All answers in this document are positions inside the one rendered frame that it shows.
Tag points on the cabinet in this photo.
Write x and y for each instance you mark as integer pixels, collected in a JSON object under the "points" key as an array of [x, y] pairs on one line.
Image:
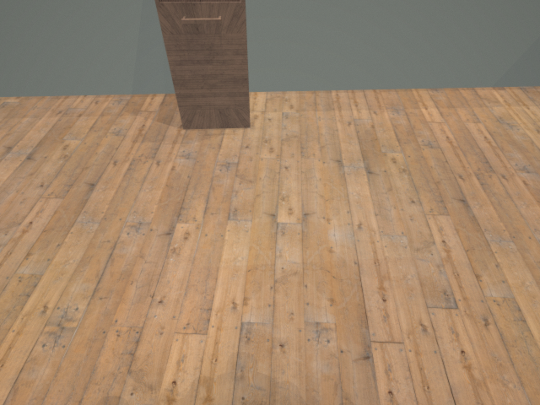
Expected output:
{"points": [[208, 62]]}

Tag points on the handle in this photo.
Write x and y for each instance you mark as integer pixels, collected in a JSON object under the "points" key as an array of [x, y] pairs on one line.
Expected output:
{"points": [[201, 21]]}

